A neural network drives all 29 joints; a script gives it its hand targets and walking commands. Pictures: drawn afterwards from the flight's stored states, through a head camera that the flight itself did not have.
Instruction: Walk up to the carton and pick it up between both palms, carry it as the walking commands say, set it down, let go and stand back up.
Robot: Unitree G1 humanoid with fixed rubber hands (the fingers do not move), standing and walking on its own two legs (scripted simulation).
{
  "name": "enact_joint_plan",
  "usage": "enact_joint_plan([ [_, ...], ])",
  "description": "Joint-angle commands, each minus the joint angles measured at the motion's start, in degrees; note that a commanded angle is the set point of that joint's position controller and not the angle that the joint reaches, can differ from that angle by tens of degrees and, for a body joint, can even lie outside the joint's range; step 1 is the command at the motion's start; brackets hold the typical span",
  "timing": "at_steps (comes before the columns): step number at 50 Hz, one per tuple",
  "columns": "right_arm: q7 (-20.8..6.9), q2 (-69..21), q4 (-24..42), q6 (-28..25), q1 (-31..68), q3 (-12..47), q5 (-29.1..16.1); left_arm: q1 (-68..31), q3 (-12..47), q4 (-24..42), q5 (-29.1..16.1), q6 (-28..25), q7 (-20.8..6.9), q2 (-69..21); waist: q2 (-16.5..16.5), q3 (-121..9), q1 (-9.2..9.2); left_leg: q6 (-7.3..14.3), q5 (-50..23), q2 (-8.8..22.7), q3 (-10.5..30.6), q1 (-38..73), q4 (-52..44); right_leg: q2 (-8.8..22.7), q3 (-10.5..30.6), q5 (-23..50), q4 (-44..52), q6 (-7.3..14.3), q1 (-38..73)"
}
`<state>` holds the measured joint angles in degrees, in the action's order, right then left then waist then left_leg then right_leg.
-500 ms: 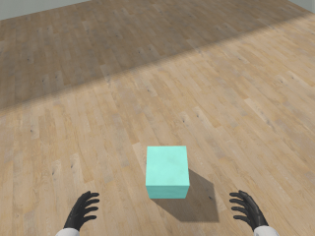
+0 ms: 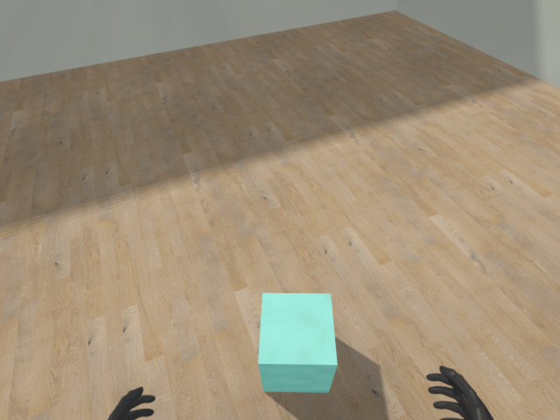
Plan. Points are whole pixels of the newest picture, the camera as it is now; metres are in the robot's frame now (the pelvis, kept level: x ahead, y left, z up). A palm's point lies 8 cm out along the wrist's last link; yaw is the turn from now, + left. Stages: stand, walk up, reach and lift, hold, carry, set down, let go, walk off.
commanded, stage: stand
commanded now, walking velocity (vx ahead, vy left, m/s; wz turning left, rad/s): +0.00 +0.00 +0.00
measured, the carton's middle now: (296, 343) +0.48 -0.02 -0.63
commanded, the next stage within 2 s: none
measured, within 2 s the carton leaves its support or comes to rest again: neither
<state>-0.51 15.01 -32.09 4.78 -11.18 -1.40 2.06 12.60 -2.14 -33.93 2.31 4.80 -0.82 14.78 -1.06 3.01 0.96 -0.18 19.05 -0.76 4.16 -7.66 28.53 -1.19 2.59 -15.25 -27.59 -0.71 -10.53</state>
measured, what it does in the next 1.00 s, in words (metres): stands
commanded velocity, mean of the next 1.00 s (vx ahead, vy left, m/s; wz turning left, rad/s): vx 0.00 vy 0.00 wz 0.00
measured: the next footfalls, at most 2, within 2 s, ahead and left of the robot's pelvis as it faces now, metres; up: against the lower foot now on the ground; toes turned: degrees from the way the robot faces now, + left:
none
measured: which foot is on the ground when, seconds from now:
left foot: down 0.00-1.00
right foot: down 0.00-1.00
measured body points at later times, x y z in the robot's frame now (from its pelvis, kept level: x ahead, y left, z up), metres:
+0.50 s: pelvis +0.00 +0.00 +0.00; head -0.01 -0.01 +0.45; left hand +0.14 +0.28 -0.10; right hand +0.13 -0.29 -0.10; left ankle -0.04 +0.12 -0.74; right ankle +0.00 -0.13 -0.74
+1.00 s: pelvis -0.02 -0.02 +0.00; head -0.03 -0.02 +0.45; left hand +0.06 +0.28 -0.11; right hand +0.07 -0.32 -0.11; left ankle -0.04 +0.12 -0.74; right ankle +0.00 -0.13 -0.74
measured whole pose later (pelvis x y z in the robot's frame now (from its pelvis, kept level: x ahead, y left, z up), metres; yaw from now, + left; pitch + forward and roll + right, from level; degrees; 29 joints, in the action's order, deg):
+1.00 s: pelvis -0.02 -0.02 +0.00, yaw +1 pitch -2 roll +0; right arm 0.7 21.0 -51.3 -0.4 -12.7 -0.2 1.8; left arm 11.2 -1.3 -53.8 1.6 -0.3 -0.2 19.3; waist -1.2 0.9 0.2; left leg -1.3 15.1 0.0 5.0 -7.7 24.9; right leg -1.8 1.8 -11.8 -24.6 0.7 -10.6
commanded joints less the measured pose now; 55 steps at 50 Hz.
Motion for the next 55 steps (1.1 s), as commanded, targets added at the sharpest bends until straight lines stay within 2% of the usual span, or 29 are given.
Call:
enact_joint_plan([
  [1, 1.85, 9.26, 0.2, -3.88, 0.47, -3.36, -0.14, -3.06, -2.65, 1.13, 0.35, -4.1, 1.23, 8.65, 0.34, -4.56, -1.36, 0.36, -12.59, 3.17, 2.74, -4.72, -3.56, 3.15, 1.49, 11.98, 0.86, -0.42, 1.06],
  [2, 2.01, 9.77, -0.24, -3.86, 1.27, -3.2, -0.39, -2.88, -2.6, 0.43, 0.3, -4.47, 1.07, 8.38, 0.43, -6.6, -0.92, -0.04, -17.76, 3.5, 2.65, -3.83, -2.6, 3.04, 1.1, 15.33, -0.01, -0.36, 2.1],
  [3, 1.96, 9.04, -0.69, -3.91, 0.57, -3.18, -0.18, -2.81, -2.57, -0.99, 0.12, -4.5, 1.38, 9.3, 0.95, -6.75, -1.4, 0.48, -19.78, 3.91, 3.27, -3.11, -2.29, 3.32, 1.32, 17.31, -0.52, 0.07, 2.27],
  [4, 1.92, 10.53, -0.69, -4.35, 1.42, -3.38, -0.07, -2.15, -2.56, -1.14, -0.14, -4.5, 1.6, 8.8, -1.27, -8.1, -1.09, 0.27, -20.93, 3.71, 2.89, -2.17, -1.83, 3.69, 2.01, 18.14, 0.02, 0.19, 2.58],
  [6, 1.95, 11.04, -2.24, -4.52, 0.45, -3.31, -0.34, -2.91, -3.0, -2.2, 0.22, -4.21, 1.68, 10.01, 0.49, -7.37, -1.58, -0.14, -25.25, 3.77, 2.32, -1.53, -1.82, 3.64, 1.18, 22.2, -0.26, 0.01, 2.78],
  [7, 2.1, 11.11, -2.18, -4.55, 1.75, -3.41, -0.19, -2.6, -2.77, -2.27, 0.01, -4.29, 1.93, 10.34, -0.76, -8.89, -0.83, -0.17, -26.57, 3.8, 2.75, -1.28, -1.29, 3.71, 1.41, 22.23, -0.53, 0.47, 3.5],
  [9, 2.16, 11.19, -2.86, -4.53, 0.46, -3.19, -0.18, -2.7, -3.12, -3.24, 0.11, -4.46, 2.28, 11.28, 0.97, -8.89, -0.88, -0.22, -27.99, 3.81, 2.26, -1.01, -1.32, 3.74, 1.24, 22.16, -0.57, 0.28, 3.8],
  [10, 2.22, 11.61, -3.22, -4.6, 0.44, -3.42, -0.39, -3.62, -2.81, -3.26, 0.21, -4.24, 2.36, 11.18, -0.21, -8.54, -1.79, -0.41, -26.66, 3.57, 2.19, -1.49, -1.37, 3.48, 1.52, 21.62, -0.65, 0.29, 4.15],
  [11, 2.32, 12.57, -3.59, -4.61, 0.53, -3.45, -0.35, -3.01, -3.19, -3.58, -0.02, -4.32, 2.28, 11.92, -1.93, -8.81, -0.96, -0.17, -26.42, 3.49, 1.96, -1.42, -1.36, 3.73, 1.91, 22.52, -0.28, 0.3, 4.04],
  [12, 2.33, 11.62, -3.94, -4.69, 1.11, -3.04, -0.43, -2.63, -2.79, -4.34, 0.08, -4.49, 2.29, 11.06, 0.83, -7.8, -0.92, 0.17, -25.8, 4.27, 3.26, -1.77, -2.44, 3.56, 1.3, 20.81, 0.02, 0.43, 3.7],
  [13, 2.48, 12.63, -4.33, -4.86, 0.26, -3.32, -0.18, -2.88, -2.64, -4.89, 0.2, -4.32, 2.24, 11.14, -1.0, -7.03, -1.34, -0.13, -27.2, 3.88, 2.55, -2.02, -2.53, 3.67, 1.24, 21.27, -0.12, 0.75, 4.12],
  [14, 2.65, 12.95, -4.9, -4.9, -0.2, -3.26, -0.24, -3.26, -2.8, -5.26, 0.05, -4.4, 2.31, 11.2, -0.32, -8.22, -1.38, 0.13, -27.99, 3.88, 2.51, -1.38, -2.16, 3.74, 1.48, 23.0, -0.2, 0.9, 4.57],
  [15, 2.55, 13.14, -5.23, -4.82, 0.2, -3.29, -0.13, -3.18, -3.06, -5.39, -0.25, -4.38, 2.41, 11.83, 0.95, -8.04, -0.49, -0.08, -26.09, 3.64, 2.49, -1.42, -2.9, 3.82, 1.4, 21.42, 0.09, 0.63, 4.47],
  [20, 2.99, 14.08, -6.25, -4.9, 0.39, -2.97, 0.12, -4.93, -2.4, -6.69, 0.03, -4.93, 1.85, 11.61, -1.23, -5.74, -1.47, 0.41, -21.13, 4.12, 3.18, -2.31, -4.24, 3.97, 2.25, 16.96, 1.88, 0.71, 3.21],
  [24, 2.56, 13.49, -7.68, -5.31, -0.16, -2.43, -0.18, -4.31, -2.49, -8.24, -0.05, -5.42, 1.87, 12.81, 1.75, -4.25, -1.05, 0.91, -15.45, 4.34, 3.96, -3.43, -5.85, 4.19, 3.32, 14.22, 3.45, 1.2, 2.88],
  [29, 2.1, 14.29, -9.23, -5.95, 0.96, -2.45, -0.33, -4.15, -2.41, -9.99, -0.45, -5.37, 1.94, 13.13, 0.22, -4.4, -0.49, 0.91, -12.65, 4.28, 3.97, -3.44, -7.16, 4.68, 3.94, 11.35, 4.56, 1.55, 3.25],
  [30, 2.11, 13.61, -9.47, -5.9, 1.32, -1.99, -0.19, -3.84, -2.43, -10.0, -0.48, -5.41, 1.89, 13.02, 1.52, -4.84, -0.03, 0.95, -12.69, 4.75, 4.53, -3.2, -7.18, 4.66, 3.54, 11.04, 4.63, 1.54, 3.52],
  [31, 2.19, 15.13, -10.03, -5.91, 1.05, -2.09, -0.07, -4.61, -2.01, -10.63, -0.53, -5.5, 1.83, 12.45, -1.49, -3.97, -0.49, 1.03, -10.05, 4.31, 4.36, -4.6, -7.57, 4.93, 4.61, 9.53, 4.95, 1.43, 3.09],
  [34, 1.81, 13.76, -10.89, -5.88, 1.26, -1.6, -0.14, -5.54, -1.82, -11.1, -0.39, -5.52, 1.66, 12.98, 0.1, -2.45, -1.35, 1.04, -6.27, 4.74, 4.78, -4.3, -8.81, 4.55, 4.62, 6.97, 5.91, 1.54, 1.88],
  [36, 1.83, 15.73, -11.87, -6.1, 1.4, -1.79, -0.03, -4.54, -1.52, -12.43, -0.9, -5.36, 1.26, 12.73, 1.05, -1.91, -0.47, 1.04, -4.84, 4.51, 5.15, -5.41, -9.06, 4.6, 4.72, 6.13, 6.73, 1.23, 1.74],
  [37, 2.18, 16.11, -12.38, -5.94, 0.71, -2.04, -0.09, -4.42, -1.65, -12.82, -0.64, -5.78, 1.17, 12.84, -0.94, -2.78, -0.85, 1.22, -4.27, 4.64, 4.77, -4.91, -9.6, 5.18, 5.62, 4.89, 6.88, 1.6, 2.54],
  [38, 1.92, 14.49, -12.61, -5.94, 0.53, -1.48, -0.02, -4.06, -1.68, -13.6, -0.74, -5.69, 1.16, 13.91, 1.58, -0.89, -0.84, 1.23, -4.04, 4.33, 4.96, -6.24, -9.0, 4.62, 5.32, 2.93, 7.32, 1.5, 1.51],
  [42, 1.56, 14.14, -14.49, -6.15, 0.49, -1.12, -0.2, -5.41, -2.01, -14.37, -0.73, -5.98, 1.04, 15.63, 2.77, -1.56, -0.91, 1.23, -5.54, 4.51, 4.46, -4.49, -7.9, 5.93, 7.08, 0.52, 9.24, 2.09, 0.53],
  [47, 1.66, 14.92, -16.46, -6.16, -0.08, -0.99, -0.15, -5.71, -1.54, -16.13, -0.54, -6.38, 1.2, 14.7, 0.48, -0.99, -1.5, 1.38, -7.01, 4.25, 4.44, -4.4, -7.69, 6.37, 7.38, 4.28, 9.46, 2.18, 1.01],
  [49, 1.63, 15.96, -16.56, -6.03, -0.24, -1.21, -0.5, -4.99, -1.54, -16.76, -0.92, -6.35, 1.2, 15.55, 1.97, -2.62, -1.36, 1.31, -7.88, 4.1, 4.73, -3.54, -8.09, 6.07, 7.12, 4.27, 8.7, 2.05, 1.58],
  [50, 1.51, 15.66, -17.33, -6.17, 0.35, -1.06, -0.44, -4.41, -1.43, -17.22, -1.1, -6.46, 1.07, 15.8, 0.21, -4.2, -0.94, 1.45, -8.15, 4.55, 4.4, -2.15, -7.88, 5.87, 6.46, 4.6, 8.61, 1.98, 1.94],
  [51, 1.53, 16.19, -17.07, -6.4, 0.98, -1.28, -0.47, -5.01, -1.29, -17.43, -1.03, -6.21, 1.13, 15.45, 2.08, -3.01, -1.08, 1.47, -8.78, 4.8, 4.93, -2.55, -8.12, 5.88, 5.84, 6.14, 8.61, 2.11, 1.54],
  [52, 1.56, 16.12, -17.71, -6.51, 0.08, -0.94, -0.57, -5.42, -1.08, -17.78, -1.21, -6.1, 1.17, 14.96, -0.15, -2.36, -1.14, 1.2, -9.18, 4.63, 4.46, -3.14, -8.24, 6.21, 6.4, 7.14, 8.94, 2.27, 2.49],
  [55, 1.75, 16.26, -18.72, -6.18, 0.52, -0.74, -0.65, -4.55, -1.13, -18.42, -1.28, -6.23, 1.23, 15.91, 1.31, -4.3, -0.47, 1.35, -11.32, 5.11, 4.97, -2.72, -8.59, 6.22, 5.7, 11.82, 7.58, 1.71, 4.62],
])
